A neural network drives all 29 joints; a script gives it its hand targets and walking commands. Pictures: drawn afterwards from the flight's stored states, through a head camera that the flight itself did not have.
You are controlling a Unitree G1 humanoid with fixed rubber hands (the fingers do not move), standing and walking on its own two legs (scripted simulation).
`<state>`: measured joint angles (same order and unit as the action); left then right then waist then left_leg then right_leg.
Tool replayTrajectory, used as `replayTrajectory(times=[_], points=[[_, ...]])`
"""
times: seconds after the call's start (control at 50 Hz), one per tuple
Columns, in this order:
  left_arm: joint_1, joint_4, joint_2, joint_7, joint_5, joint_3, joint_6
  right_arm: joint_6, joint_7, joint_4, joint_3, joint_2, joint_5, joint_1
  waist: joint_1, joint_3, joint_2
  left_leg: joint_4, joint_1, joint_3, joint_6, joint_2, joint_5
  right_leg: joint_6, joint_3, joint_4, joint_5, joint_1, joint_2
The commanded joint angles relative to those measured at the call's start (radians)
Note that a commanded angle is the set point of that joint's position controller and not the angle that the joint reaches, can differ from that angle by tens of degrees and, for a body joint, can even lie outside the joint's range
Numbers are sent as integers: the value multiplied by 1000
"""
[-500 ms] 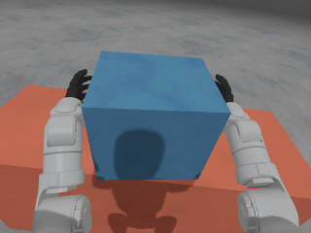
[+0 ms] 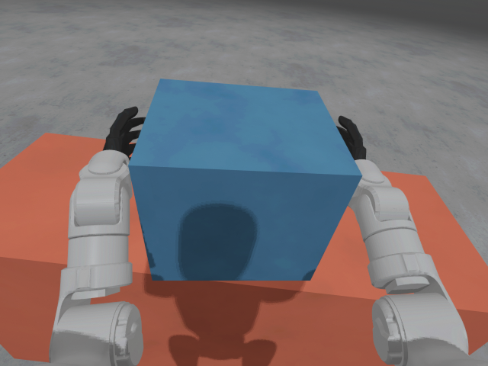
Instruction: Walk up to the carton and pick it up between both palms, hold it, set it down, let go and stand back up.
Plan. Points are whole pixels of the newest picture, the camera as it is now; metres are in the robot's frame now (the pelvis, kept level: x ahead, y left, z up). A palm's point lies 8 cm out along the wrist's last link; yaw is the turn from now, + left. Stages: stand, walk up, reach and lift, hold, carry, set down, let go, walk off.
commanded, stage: hold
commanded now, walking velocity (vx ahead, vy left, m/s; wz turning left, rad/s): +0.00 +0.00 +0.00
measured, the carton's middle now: (237, 182) +0.38 +0.01 +0.16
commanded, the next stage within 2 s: none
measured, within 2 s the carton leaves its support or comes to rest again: neither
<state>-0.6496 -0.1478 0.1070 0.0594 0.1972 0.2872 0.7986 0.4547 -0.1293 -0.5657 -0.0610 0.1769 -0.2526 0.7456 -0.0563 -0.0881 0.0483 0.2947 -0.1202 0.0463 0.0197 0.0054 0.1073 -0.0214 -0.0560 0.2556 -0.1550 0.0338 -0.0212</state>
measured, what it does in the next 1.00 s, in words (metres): stands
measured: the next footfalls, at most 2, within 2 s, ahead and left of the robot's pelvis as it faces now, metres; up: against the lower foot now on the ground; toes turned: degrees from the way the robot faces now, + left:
none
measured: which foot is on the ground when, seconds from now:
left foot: down 0.00-1.00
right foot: down 0.00-1.00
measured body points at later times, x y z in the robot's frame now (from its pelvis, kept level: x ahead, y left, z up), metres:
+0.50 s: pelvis +0.00 +0.00 +0.00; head -0.06 +0.03 +0.44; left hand +0.37 +0.19 +0.22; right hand +0.38 -0.18 +0.22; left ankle +0.04 +0.10 -0.75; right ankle +0.00 -0.10 -0.75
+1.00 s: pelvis +0.00 +0.00 +0.00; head -0.06 +0.03 +0.44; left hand +0.37 +0.19 +0.22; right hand +0.38 -0.17 +0.22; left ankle +0.04 +0.10 -0.75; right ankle +0.00 -0.10 -0.75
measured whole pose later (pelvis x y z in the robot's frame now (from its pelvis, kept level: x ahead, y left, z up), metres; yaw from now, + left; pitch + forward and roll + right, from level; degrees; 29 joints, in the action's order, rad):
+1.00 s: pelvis +0.00 +0.00 +0.00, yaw +0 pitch -4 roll -1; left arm -0.61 -0.08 0.09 0.05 0.20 0.28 0.82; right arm 0.47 -0.13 -0.51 -0.06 0.18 -0.26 0.71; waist -0.07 -0.09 0.05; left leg 0.31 -0.11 0.05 0.02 0.00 0.12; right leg -0.02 -0.05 0.25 -0.16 0.01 -0.02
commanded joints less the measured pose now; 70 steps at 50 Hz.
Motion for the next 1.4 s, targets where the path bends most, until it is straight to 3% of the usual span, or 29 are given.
replayTrajectory(times=[0.0, 0.36, 0.38, 0.42, 0.52, 0.58, 0.66, 0.8, 0.88, 0.9, 0.98, 1.12, 1.2, 1.3, 1.38], points=[[-657, 180, -508, 128, -164, -417, -73, -57, 138, 340, 317, -532, -114, 777, -8, -352, -79, 12, 253, -38, -20, -16, -195, 38, 22, -34, 143, 40, -22], [-644, 193, -500, 129, -159, -414, -67, -51, 135, 356, 327, -532, -121, 769, -5, -351, -72, 13, 249, -36, -19, -19, -200, 42, 25, -32, 168, 28, -21], [-631, 243, -526, 128, -185, -454, -71, -59, 131, 427, 349, -555, -130, 761, -23, -423, -55, 31, 266, -36, -21, -22, -225, 47, 23, -26, 221, -12, -26], [-622, 225, -503, 132, -175, -431, -69, -44, 123, 402, 344, -543, -126, 744, -28, -368, -48, 25, 249, -38, -21, -28, -217, 53, 28, -29, 240, -4, -18], [-636, 180, -504, 140, -157, -414, -61, -43, 133, 369, 319, -537, -108, 768, -14, -303, -70, -11, 199, -34, -15, -23, -100, 42, 24, -42, 117, 23, -12], [-652, 238, -514, 125, -178, -450, -68, -51, 138, 391, 335, -543, -123, 761, -23, -377, -94, 21, 250, -36, -28, -23, -195, 40, 21, -28, 185, 18, -18], [-620, 176, -498, 130, -156, -413, -57, -40, 137, 363, 326, -529, -112, 761, -9, -310, -65, 4, 214, -32, -19, -21, -145, 42, 22, -35, 148, 16, -17], [-619, 197, -502, 136, -147, -413, -50, -38, 140, 349, 320, -527, -112, 740, -19, -314, -69, 4, 231, -32, -24, -18, -162, 42, 24, -35, 160, 14, -19], [-629, 253, -525, 127, -182, -459, -58, -45, 139, 403, 340, -535, -133, 742, -34, -360, -90, 27, 256, -40, -38, -18, -228, 39, 20, -25, 214, 6, -26], [-622, 234, -519, 127, -167, -440, -57, -40, 139, 396, 336, -527, -127, 740, -28, -347, -72, 23, 258, -38, -37, -17, -215, 39, 20, -31, 199, 11, -28], [-615, 232, -515, 125, -160, -437, -52, -44, 143, 410, 335, -518, -128, 751, -12, -339, -84, 14, 235, -35, -33, -20, -189, 38, 21, -33, 163, 16, -26], [-642, 211, -516, 121, -170, -441, -52, -43, 150, 380, 315, -521, -109, 770, -18, -326, -79, -5, 225, -35, -25, -11, -120, 33, 21, -42, 107, 29, -22], [-635, 235, -519, 120, -179, -447, -57, -45, 145, 389, 328, -531, -125, 755, -26, -365, -83, 23, 255, -35, -30, -17, -198, 38, 26, -29, 181, 21, -22], [-626, 194, -508, 128, -157, -413, -46, -38, 148, 371, 323, -527, -114, 764, -9, -323, -61, -5, 215, -30, -15, -15, -133, 38, 28, -38, 135, 11, -19], [-642, 204, -509, 126, -166, -419, -56, -43, 145, 387, 332, -537, -118, 772, -12, -348, -65, 8, 228, -32, -17, -19, -166, 41, 29, -32, 170, 4, -21]])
